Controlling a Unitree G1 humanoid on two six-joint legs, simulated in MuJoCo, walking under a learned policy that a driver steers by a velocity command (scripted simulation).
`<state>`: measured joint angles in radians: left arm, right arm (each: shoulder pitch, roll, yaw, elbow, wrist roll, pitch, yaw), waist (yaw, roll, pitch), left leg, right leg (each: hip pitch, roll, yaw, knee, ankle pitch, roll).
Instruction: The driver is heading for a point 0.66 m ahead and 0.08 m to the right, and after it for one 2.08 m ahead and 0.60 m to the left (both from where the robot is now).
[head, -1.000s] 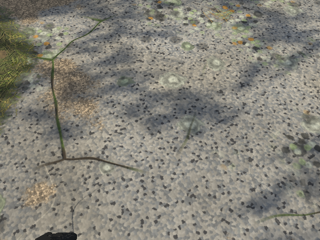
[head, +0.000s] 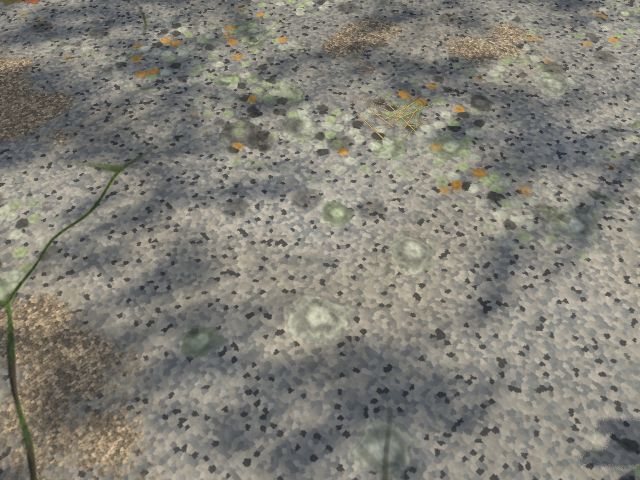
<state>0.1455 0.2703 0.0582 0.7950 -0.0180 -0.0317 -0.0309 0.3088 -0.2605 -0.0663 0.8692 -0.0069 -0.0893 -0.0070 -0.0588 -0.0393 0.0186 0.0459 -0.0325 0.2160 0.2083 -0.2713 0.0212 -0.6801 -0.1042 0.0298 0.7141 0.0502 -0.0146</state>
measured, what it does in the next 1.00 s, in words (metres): walks ahead: right foot, then left foot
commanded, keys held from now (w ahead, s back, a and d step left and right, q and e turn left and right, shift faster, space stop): w+e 0.24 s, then w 0.22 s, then no key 0.30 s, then q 0.24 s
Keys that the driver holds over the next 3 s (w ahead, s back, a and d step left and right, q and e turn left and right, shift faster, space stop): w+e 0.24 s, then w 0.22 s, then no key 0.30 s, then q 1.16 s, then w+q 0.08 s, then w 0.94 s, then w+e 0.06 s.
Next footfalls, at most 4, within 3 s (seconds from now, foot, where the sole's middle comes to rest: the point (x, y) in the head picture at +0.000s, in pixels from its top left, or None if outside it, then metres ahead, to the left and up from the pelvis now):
0.14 right None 0.24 -0.13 -0.78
0.62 left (312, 438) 0.58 0.02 -0.78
1.00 right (422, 470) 0.50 -0.21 -0.78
1.36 left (292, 468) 0.52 0.06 -0.78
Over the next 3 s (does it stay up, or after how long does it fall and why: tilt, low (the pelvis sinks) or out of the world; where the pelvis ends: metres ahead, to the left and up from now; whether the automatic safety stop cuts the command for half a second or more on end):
stays up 0.84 0.17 0.01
